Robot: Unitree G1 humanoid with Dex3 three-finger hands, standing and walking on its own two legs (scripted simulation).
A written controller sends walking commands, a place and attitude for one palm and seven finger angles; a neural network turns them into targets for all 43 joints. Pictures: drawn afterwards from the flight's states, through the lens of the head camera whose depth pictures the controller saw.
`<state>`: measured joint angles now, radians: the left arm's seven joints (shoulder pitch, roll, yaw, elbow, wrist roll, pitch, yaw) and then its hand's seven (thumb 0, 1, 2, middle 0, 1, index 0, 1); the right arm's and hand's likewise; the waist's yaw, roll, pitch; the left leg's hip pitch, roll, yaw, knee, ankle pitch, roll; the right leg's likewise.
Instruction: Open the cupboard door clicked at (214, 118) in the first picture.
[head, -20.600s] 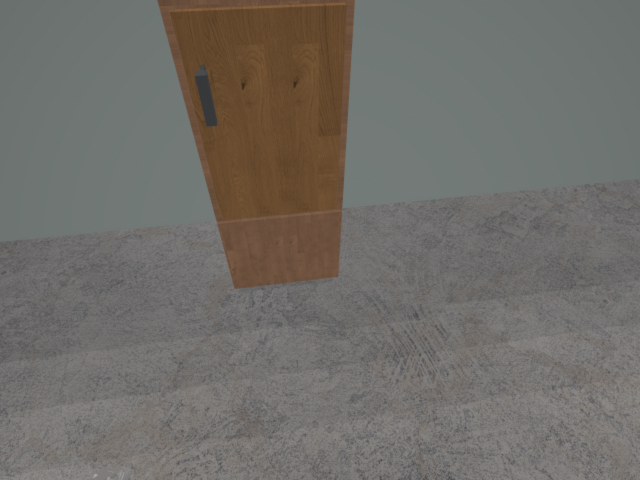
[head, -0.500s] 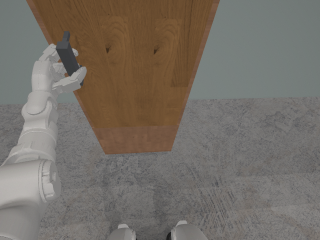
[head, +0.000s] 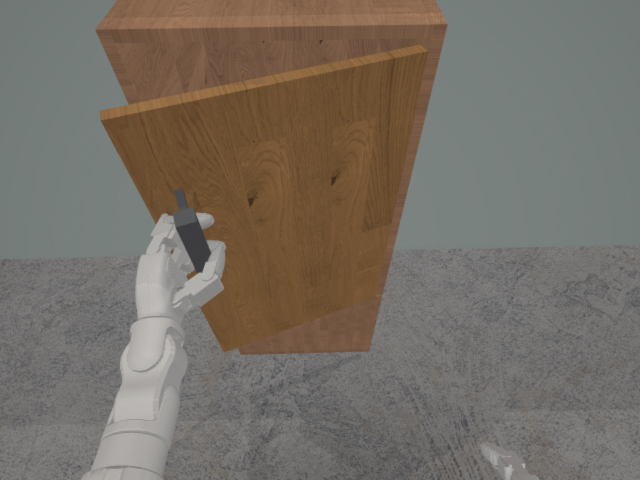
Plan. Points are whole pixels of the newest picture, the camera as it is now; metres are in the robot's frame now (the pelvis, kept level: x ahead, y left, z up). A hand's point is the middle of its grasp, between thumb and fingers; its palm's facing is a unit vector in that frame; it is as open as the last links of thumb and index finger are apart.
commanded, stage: pull the door open along its arc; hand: left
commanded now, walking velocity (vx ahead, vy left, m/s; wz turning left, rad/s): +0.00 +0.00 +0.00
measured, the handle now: (195, 236) +0.41 +0.17 +0.08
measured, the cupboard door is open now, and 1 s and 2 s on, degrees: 20 43 43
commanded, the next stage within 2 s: open thumb and fingers to let go in 0.36 s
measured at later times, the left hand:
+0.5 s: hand (283, 344) +0.26 +0.05 +0.08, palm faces +0.39 -0.92 -0.04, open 6.8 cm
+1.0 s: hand (278, 349) +0.25 +0.05 +0.08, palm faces +0.43 -0.90 -0.01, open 12.9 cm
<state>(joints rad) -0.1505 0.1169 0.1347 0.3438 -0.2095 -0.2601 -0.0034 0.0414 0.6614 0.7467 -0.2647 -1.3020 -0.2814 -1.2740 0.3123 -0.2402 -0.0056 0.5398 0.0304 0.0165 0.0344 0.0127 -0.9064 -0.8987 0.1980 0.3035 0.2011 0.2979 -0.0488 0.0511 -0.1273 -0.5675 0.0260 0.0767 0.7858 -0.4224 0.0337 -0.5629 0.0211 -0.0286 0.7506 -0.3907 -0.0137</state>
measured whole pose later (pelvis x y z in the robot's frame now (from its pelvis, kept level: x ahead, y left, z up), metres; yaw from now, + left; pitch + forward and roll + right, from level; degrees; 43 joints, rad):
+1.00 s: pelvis -0.02 -0.05 +0.00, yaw +4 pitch +5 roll +1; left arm 0.20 -0.09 -0.19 -0.01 0.05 -0.13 0.51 0.00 -0.31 0.38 -0.28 -1.17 -0.30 -1.18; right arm 0.21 -0.20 0.00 0.56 -0.05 0.05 -0.02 0.02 -0.91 -0.90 0.20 0.30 0.20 0.30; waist -0.01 0.05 -0.09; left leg -0.47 0.01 -0.01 0.77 -0.39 -0.03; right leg -0.46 0.01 -0.11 0.79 -0.42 -0.08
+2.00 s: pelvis -0.03 +0.00 -0.01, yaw +3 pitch +5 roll +0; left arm 0.31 0.07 -0.24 -0.16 -0.02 -0.15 0.09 -0.01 -0.50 0.30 -0.14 -0.30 -0.14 -0.30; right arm 0.25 -0.20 0.05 0.45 0.00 -0.03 0.00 0.02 -0.90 -0.90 0.20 0.30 0.20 0.30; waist 0.00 0.04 -0.07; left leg -0.51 -0.01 0.03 0.85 -0.43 0.03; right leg -0.50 -0.01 -0.06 0.84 -0.43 -0.02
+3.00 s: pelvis -0.02 -0.01 -0.02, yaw +4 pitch +5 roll -2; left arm 0.62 0.22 0.06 -0.41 -0.23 -0.16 -0.15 -0.01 -0.50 0.30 -0.15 -0.30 -0.15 -0.30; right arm 0.29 -0.22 0.04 0.45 0.05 -0.13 -0.06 0.02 -0.90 -0.90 0.20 0.30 0.20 0.30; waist 0.01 0.07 -0.12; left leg -0.55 0.01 0.00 0.92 -0.46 0.02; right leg -0.51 0.00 -0.09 0.88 -0.45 -0.03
